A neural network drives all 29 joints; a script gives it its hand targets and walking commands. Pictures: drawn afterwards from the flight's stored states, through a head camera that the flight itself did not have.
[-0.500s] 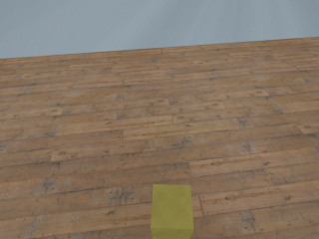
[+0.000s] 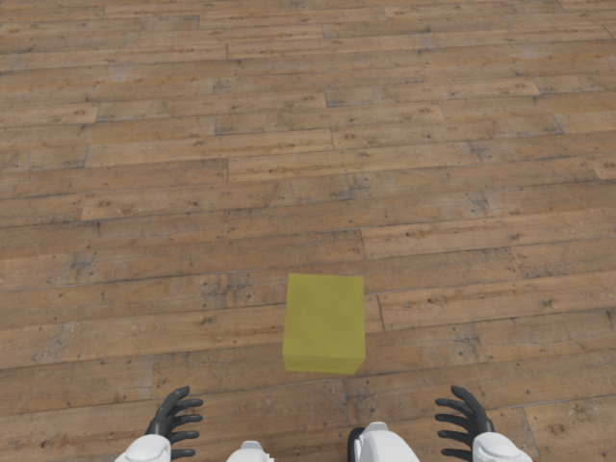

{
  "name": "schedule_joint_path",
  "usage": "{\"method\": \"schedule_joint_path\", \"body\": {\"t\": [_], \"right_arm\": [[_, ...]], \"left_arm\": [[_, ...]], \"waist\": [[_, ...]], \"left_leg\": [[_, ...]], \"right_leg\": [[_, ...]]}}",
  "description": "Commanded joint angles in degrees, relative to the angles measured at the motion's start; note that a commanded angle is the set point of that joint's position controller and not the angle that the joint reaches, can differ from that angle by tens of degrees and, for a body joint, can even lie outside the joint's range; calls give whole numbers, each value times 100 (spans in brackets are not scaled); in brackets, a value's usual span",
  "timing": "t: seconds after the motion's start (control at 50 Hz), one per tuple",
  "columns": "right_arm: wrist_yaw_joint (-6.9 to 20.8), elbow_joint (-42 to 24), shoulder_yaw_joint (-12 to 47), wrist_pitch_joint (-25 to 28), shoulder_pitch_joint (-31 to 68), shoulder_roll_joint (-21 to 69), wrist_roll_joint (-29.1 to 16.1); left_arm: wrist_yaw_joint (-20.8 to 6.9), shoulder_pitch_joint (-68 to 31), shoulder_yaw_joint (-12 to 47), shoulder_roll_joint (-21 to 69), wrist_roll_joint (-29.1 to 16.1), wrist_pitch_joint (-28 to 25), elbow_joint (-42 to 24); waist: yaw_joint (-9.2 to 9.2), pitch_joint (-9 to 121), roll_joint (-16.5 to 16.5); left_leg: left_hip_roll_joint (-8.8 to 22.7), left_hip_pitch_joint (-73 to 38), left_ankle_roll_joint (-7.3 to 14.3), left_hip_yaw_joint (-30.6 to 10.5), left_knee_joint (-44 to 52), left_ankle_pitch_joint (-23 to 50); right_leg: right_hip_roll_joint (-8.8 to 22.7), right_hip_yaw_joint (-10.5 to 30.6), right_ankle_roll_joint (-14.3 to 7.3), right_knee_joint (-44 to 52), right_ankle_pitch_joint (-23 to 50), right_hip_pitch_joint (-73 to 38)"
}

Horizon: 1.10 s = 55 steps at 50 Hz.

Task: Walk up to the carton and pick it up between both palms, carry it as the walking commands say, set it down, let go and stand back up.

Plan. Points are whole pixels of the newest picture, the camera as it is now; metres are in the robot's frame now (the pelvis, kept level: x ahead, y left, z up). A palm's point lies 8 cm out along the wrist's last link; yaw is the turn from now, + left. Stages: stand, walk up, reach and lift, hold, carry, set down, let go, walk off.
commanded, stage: reach and lift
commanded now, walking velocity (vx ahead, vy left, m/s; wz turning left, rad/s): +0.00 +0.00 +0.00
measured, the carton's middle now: (322, 326) +0.44 -0.04 -0.61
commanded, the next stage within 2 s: none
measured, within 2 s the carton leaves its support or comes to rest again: neither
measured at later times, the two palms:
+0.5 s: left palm (195, 340) +0.31 +0.18 -0.16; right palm (457, 350) +0.28 -0.23 -0.15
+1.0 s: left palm (220, 263) +0.45 +0.16 -0.19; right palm (434, 274) +0.42 -0.23 -0.18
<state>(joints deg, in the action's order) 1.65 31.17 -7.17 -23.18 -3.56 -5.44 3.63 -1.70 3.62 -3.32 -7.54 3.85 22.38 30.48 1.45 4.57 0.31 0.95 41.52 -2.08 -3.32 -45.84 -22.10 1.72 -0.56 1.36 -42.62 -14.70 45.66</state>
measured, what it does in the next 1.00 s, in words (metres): lowers itself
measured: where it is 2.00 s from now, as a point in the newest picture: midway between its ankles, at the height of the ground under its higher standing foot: outside the picture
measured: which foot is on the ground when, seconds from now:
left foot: down 0.00-1.00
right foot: down 0.00-1.00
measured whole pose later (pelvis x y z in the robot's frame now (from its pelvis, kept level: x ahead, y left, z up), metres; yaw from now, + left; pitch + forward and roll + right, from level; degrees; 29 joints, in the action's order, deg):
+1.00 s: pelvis -0.05 -0.01 -0.09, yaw +1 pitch +43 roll +1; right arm -4.4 42.3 -19.1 -12.2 56.6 -10.4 -0.5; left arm 0.4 -60.3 -13.3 -16.1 -0.8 11.0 48.7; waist 4.1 2.8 0.5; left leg -0.9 85.8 -3.6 -3.9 -65.2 -22.4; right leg 1.0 1.9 1.1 -61.8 -14.6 90.2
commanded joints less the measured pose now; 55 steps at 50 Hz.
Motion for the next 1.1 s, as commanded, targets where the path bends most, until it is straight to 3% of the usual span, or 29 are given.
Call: {"method": "schedule_joint_path", "body": {"t": [0.0,0.02,0.04,0.06,0.08,0.1,0.12,0.14,0.16,0.2,0.26,0.28,0.36,0.44,0.48,0.5,0.64,0.66,0.68,0.74,0.76,0.82,0.84,0.9,0.92,0.96,1.0,1.04,1.08], "right_arm": [[-123,-1202,-301,65,1514,-797,-291],[-114,-1241,-216,-101,1066,-773,-386],[-95,-1175,-164,-251,1267,-709,-467],[-117,-1484,-174,-375,1679,-917,-447],[-119,-1581,-158,-509,1700,-808,-489],[-115,-1547,-240,-588,1755,-1013,-472],[-199,-1324,-125,-656,1993,-841,-453],[-178,-1223,-220,-657,2278,-996,-438],[-183,-1270,-315,-665,2927,-1058,-272],[-304,-837,-296,-784,3041,-909,-190],[-368,-713,-322,-762,4145,-1132,-521],[-426,-803,-601,-653,4413,-1268,-362],[-558,-594,-557,-459,4671,-844,-564],[-671,-79,-744,-332,4869,-933,-353],[-663,-238,-945,-89,5219,-1036,-388],[-671,-52,-920,-79,5171,-1127,-284],[-765,-547,-746,581,6149,-1051,-634],[-789,-372,-765,595,6163,-941,-554],[-798,-61,-775,671,6090,-946,-549],[-790,387,-796,854,6278,-872,-386],[-759,209,-754,858,6671,-719,-643],[-718,350,-1238,1176,6907,-1115,-383],[-673,494,-1167,1221,7355,-1207,-354],[-566,147,-1245,1368,7571,-1133,-462],[-580,75,-1351,1365,7695,-1420,-474],[-491,1078,-994,1323,7896,-1011,-454],[-415,1170,-1448,1393,7653,-1313,-202],[-314,957,-1338,1501,7752,-1145,-415],[-372,279,-1642,1602,7607,-1610,-292]], "left_arm": [[-71,-1589,-310,-773,-176,-22,-1099],[-32,-1241,-269,-757,-66,120,-973],[-11,-1411,-324,-865,-130,273,-946],[-3,-1846,-407,-956,-79,390,-1053],[-47,-1852,-532,-1106,72,504,-870],[-8,-2047,-532,-1065,-179,540,-1508],[-37,-2281,-329,-790,-382,632,-1057],[60,-2792,-151,-686,-487,678,-1310],[-6,-3278,-236,-652,-451,690,-1017],[38,-3495,-143,-827,-276,846,-306],[-61,-4752,-469,-1058,-411,812,-204],[20,-4761,-395,-1071,-418,729,-147],[65,-5369,-828,-1361,-214,433,138],[181,-5913,-683,-1414,-220,268,427],[148,-6174,-589,-1186,-325,101,251],[172,-5982,-769,-1394,-210,29,465],[91,-6359,-1105,-1454,-218,-640,1059],[70,-6933,-1006,-1548,-379,-708,579],[74,-6890,-1024,-1539,-216,-746,1012],[30,-6577,-1191,-1377,-305,-946,1648],[14,-7098,-1193,-1617,-287,-1012,1443],[121,-7491,-1165,-1546,-278,-1275,1054],[152,-8447,-975,-1600,-425,-1357,745],[240,-8298,-1014,-1526,-501,-1359,890],[262,-8204,-832,-1340,-591,-1296,1094],[282,-8361,-1112,-1436,-497,-1325,1704],[353,-8353,-1067,-1428,-225,-1353,1376],[405,-8135,-1302,-1511,-14,-1469,1402],[418,-8432,-1277,-1518,-166,-1542,577]], "waist": [[43,2283,-16],[51,2401,313],[-178,2610,252],[-59,2673,14],[-318,2645,276],[-98,2975,-96],[-18,2709,-204],[-2,2394,168],[-134,2027,-26],[84,1358,-1],[52,1652,11],[189,1977,-112],[-35,2607,252],[298,3363,-28],[377,3908,242],[86,3609,464],[143,5081,-32],[290,5047,-566],[283,4814,-1],[269,4763,-387],[123,4937,-11],[392,5743,259],[484,5682,529],[511,6271,131],[537,6523,603],[106,5935,6],[416,5970,380],[23,6257,629],[319,7808,574]], "left_leg": [[-324,639,38,504,-143,539],[-404,298,-4,593,113,524],[-359,438,9,562,108,312],[-331,442,51,575,81,155],[-315,646,51,581,76,81],[-303,554,64,597,-9,-176],[-283,772,88,541,-15,-341],[-261,666,25,469,53,-380],[-261,890,6,463,47,-684],[-120,1044,72,381,348,-1511],[-173,1165,24,502,-131,-1294],[-232,1144,21,450,-231,-1108],[-396,1181,80,560,-418,-718],[-445,1395,68,639,-538,-493],[-481,1096,-6,621,-640,-73],[-509,1438,-71,605,-724,-44],[-701,2722,-59,751,-1105,903],[-665,2994,-44,672,-1089,652],[-705,3035,-38,671,-960,580],[-722,3588,-101,774,-1100,530],[-719,3292,-87,826,-1087,598],[-749,2519,-124,677,-1116,1529],[-673,2632,-190,682,-1138,1036],[-703,2286,-127,688,-1301,1737],[-699,2093,-192,719,-1274,1859],[-743,3237,-158,790,-1249,1370],[-666,2702,-176,635,-1098,1673],[-675,2216,-204,684,-1126,2429],[-689,1528,-201,641,-1463,3118]], "right_leg": [[-270,-115,6,-560,830,-1831],[-314,-229,-96,-308,658,-2025],[-365,-306,-39,-490,384,-1983],[-401,-214,-3,-357,264,-2025],[-325,-216,24,-443,268,-1987],[-432,-190,-2,-530,8,-2153],[-401,-189,-5,-556,-202,-1977],[-378,-253,-59,-648,-201,-1691],[-386,-303,-51,-631,-589,-1376],[-437,-582,63,-691,-1157,-1078],[-306,-410,-17,-701,-1434,-886],[-358,-438,28,-827,-1093,-911],[-302,-305,84,-831,-675,-1113],[-459,-405,167,-1014,-213,-1301],[-498,-460,132,-1164,233,-1218],[-419,-430,81,-1252,233,-997],[-410,-128,170,-1722,2224,-1856],[-437,-89,236,-1778,2176,-1900],[-398,-152,206,-1746,1953,-1488],[-384,-62,219,-1745,2026,-1478],[-415,-57,250,-1744,1951,-1424],[-538,-220,184,-1814,2522,-1036],[-549,-336,134,-1888,1854,-566],[-613,-305,185,-1790,2559,-589],[-529,-204,125,-1751,2821,-919],[-487,-218,218,-1973,2556,-879],[-550,-318,145,-1931,2608,-306],[-578,-341,196,-1891,3075,-107],[-557,-300,206,-2035,3817,-678]]}}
